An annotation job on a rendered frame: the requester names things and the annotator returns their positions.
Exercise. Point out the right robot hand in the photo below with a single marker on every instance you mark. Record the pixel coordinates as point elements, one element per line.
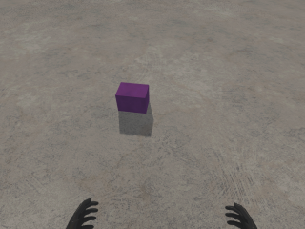
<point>246,222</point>

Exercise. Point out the carton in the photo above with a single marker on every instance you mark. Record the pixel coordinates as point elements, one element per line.
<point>132,97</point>

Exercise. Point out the left robot hand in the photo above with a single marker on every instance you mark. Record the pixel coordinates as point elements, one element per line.
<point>79,218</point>

